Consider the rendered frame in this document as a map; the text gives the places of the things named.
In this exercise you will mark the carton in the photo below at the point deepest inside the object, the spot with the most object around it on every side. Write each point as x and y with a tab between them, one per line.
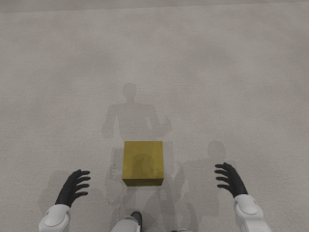
143	164

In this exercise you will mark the left robot shin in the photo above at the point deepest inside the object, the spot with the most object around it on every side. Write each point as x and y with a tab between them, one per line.
131	218

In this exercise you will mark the left robot foot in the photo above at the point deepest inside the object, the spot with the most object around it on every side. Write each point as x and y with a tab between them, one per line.
138	217

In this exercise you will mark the robot right forearm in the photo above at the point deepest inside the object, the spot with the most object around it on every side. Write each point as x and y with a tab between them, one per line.
249	216

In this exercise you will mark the left robot hand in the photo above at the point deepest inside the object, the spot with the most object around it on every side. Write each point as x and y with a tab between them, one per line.
69	190

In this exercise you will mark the robot left forearm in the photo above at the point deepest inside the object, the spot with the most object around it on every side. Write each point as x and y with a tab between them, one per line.
57	219

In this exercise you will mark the right robot hand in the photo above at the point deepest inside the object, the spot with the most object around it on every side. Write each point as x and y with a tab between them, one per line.
236	185

